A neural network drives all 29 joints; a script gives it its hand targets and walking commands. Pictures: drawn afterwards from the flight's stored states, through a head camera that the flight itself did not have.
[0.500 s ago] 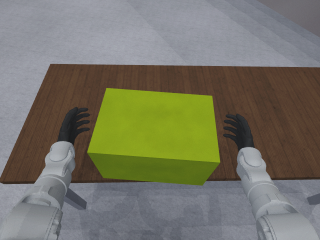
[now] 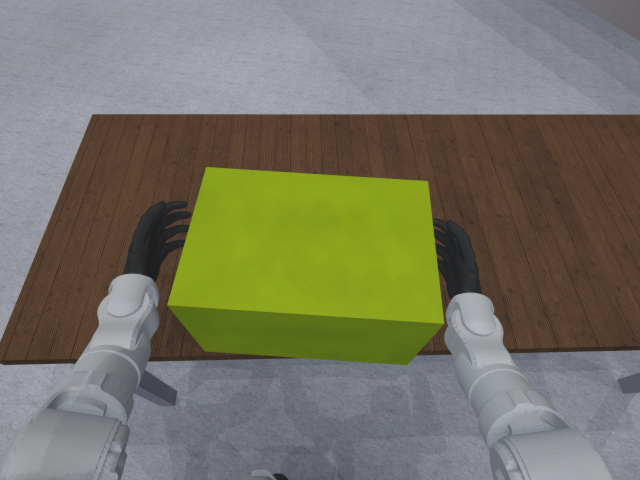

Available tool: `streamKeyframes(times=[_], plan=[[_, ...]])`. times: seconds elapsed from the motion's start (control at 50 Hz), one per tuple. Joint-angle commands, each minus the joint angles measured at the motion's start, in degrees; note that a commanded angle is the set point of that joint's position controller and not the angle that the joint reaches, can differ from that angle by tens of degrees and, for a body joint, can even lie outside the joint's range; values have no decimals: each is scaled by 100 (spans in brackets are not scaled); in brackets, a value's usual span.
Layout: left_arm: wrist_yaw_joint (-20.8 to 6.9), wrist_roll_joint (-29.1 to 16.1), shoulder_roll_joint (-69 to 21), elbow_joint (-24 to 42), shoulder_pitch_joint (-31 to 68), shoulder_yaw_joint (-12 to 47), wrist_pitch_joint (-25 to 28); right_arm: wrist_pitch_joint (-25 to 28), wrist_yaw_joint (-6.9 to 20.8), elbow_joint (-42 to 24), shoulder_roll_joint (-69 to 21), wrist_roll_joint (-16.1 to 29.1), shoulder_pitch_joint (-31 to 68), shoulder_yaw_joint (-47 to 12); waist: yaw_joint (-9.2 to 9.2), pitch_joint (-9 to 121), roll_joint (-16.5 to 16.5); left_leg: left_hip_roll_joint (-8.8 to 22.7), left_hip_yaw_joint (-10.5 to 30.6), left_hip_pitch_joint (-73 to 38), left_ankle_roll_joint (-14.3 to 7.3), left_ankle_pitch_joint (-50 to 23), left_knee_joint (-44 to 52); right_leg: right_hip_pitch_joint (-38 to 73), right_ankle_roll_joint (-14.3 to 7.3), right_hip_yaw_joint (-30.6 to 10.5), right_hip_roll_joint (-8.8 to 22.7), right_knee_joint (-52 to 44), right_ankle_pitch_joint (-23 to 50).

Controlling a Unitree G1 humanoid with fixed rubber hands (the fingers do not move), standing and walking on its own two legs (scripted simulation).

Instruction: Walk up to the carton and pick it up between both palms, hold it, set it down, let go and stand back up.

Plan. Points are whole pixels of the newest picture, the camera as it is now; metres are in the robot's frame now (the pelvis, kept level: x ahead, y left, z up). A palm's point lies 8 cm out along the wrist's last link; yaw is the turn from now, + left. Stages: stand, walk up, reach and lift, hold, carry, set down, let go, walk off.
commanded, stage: reach and lift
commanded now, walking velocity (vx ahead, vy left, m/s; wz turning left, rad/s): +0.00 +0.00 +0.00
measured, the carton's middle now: (311, 270) +0.39 +0.03 -0.03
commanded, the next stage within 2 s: none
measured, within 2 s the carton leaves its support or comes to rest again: leaves its support in 1.50 s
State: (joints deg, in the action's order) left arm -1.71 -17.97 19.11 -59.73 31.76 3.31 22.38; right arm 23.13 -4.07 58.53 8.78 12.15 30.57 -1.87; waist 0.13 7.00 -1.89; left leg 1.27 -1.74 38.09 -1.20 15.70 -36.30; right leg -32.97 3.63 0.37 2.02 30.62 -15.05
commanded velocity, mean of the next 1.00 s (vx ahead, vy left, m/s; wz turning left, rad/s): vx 0.00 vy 0.00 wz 0.00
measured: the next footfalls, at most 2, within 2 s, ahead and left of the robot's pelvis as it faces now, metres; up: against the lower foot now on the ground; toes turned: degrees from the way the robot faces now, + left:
none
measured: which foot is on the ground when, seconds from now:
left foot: down 0.00-1.00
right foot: down 0.00-1.00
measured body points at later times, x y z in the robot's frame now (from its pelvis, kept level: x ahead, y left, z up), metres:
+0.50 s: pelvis +0.00 +0.00 +0.00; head +0.09 +0.01 +0.44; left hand +0.39 +0.22 +0.01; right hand +0.38 -0.17 -0.01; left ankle +0.01 +0.09 -0.72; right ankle -0.02 -0.16 -0.72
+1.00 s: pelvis +0.00 +0.00 +0.00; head +0.09 +0.00 +0.44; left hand +0.39 +0.22 +0.01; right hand +0.37 -0.17 -0.01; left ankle +0.01 +0.09 -0.72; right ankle -0.02 -0.16 -0.72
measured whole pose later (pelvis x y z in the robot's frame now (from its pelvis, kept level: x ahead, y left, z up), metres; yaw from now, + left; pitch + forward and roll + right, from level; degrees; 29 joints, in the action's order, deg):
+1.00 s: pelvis +0.00 +0.00 +0.00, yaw +0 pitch +17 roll -2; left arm -1.7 -15.1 15.7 -72.3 36.6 1.9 34.4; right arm 23.7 -7.2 57.0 3.3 9.8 29.6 4.8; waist 0.1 7.2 -2.6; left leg 1.3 -1.7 38.2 -1.2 15.6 -36.3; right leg -33.1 3.5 0.4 2.0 30.6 -15.0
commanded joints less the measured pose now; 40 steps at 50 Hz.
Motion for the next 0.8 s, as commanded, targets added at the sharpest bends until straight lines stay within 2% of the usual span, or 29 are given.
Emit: streamKeyframes(times=[0.0, 0.06, 0.12, 0.14, 0.16, 0.3, 0.32, 0.36, 0.46, 0.48, 0.56, 0.6, 0.62, 0.66, 0.7, 0.78], plan=[[-26, 222, 105, 862, 2540, -325, 367, 439, -180, -1154, 518, 99, 2392, 228, -223, 4786, -253, -90, 192, -2755, 773, -4056, -426, 363, -244, 447, -543, 24, 2255], [41, 335, -11, 825, 2601, -337, 331, 449, -222, -1077, 459, 23, 2439, 308, -217, 4787, -313, -54, 200, -2811, 808, -3988, -430, 206, -297, 472, -572, 8, 2053], [99, 449, -59, 753, 2621, -424, 300, 417, -240, -1073, 347, -1, 2520, 282, -101, 4712, -264, -29, 180, -2762, 784, -3922, -452, 232, -304, 455, -565, 38, 1980], [113, 462, -100, 776, 2592, -386, 316, 409, -237, -1055, 294, 15, 2510, 299, -140, 4764, -295, -41, 182, -2804, 786, -3925, -420, 236, -320, 455, -564, 23, 1995], [101, 440, -128, 701, 2618, -373, 326, 375, -233, -1114, 221, 26, 2562, 220, -67, 4704, -248, -43, 170, -2704, 765, -3892, -419, 276, -330, 431, -549, 39, 1953], [94, 513, -465, 757, 2715, -295, 396, 384, -227, -1244, -145, -120, 2657, 221, -129, 4745, -266, -48, 213, -2756, 761, -3923, -433, 184, -348, 447, -565, 21, 1988], [96, 494, -482, 802, 2791, -297, 410, 373, -220, -1322, -210, -106, 2717, 173, -82, 4757, -248, -51, 189, -2753, 753, -3906, -432, 200, -339, 443, -564, 23, 1959], [80, 580, -664, 808, 2713, -249, 426, 398, -203, -1257, -321, -167, 2648, 166, -149, 4718, -296, -34, 231, -2836, 775, -4024, -435, 199, -355, 442, -567, 14, 2052], [29, 725, -974, 774, 2713, -196, 514, 419, -156, -1409, -688, -340, 2697, 83, -117, 4662, -305, -30, 262, -2851, 780, -4056, -408, 210, -369, 439, -579, -34, 2011], [1, 736, -1088, 783, 2732, -151, 540, 440, -145, -1387, -791, -423, 2685, 66, -169, 4668, -301, -23, 272, -2866, 785, -4065, -396, 224, -369, 445, -579, -35, 2055], [-182, 993, -1682, 584, 2785, -78, 679, 526, 28, -1413, -1424, -751, 2759, -37, -159, 4507, -301, -21, 277, -2889, 797, -4035, -331, 349, -373, 431, -543, -93, 2043], [-303, 1116, -2304, 522, 2827, 133, 787, 599, 175, -1427, -2039, -988, 2763, -175, -169, 4508, -343, -7, 308, -2941, 824, -4067, -298, 387, -394, 423, -529, -135, 2051], [-405, 1213, -2643, 249, 2911, 193, 836, 615, 269, -1376, -2369, -1170, 2845, -235, -151, 4340, -256, -4, 308, -2885, 810, -3936, -274, 373, -389, 436, -521, -150, 1941], [-626, 1309, -3637, -35, 3269, 637, 1017, 664, 523, -1399, -3322, -1553, 2998, -477, -249, 4216, -316, 5, 356, -2895, 824, -3783, -197, 352, -408, 474, -492, -197, 1821], [-651, 1254, -3980, -180, 3265, 829, 1212, 640, 617, -1564, -3683, -1682, 2975, -661, -182, 4231, -270, 30, 379, -2896, 801, -3705, -143, 349, -400, 473, -494, -235, 1742], [-596, 1011, -4079, -293, 3318, 1116, 1457, 573, 640, -1685, -3742, -1708, 2826, -842, -289, 4320, -309, 71, 493, -2971, 809, -3766, -69, 336, -406, 471, -514, -331, 1767]])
